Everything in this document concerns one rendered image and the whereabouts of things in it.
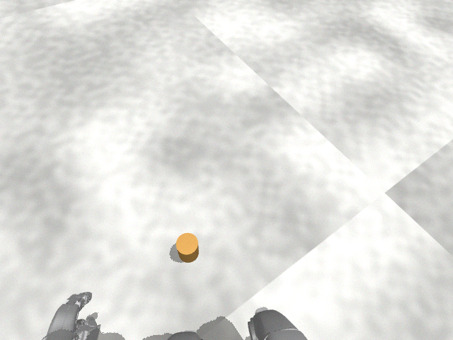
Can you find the can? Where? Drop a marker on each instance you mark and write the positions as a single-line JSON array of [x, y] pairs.
[[187, 246]]

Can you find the left robot hand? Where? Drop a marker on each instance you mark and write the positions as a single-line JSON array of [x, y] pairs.
[[66, 318]]

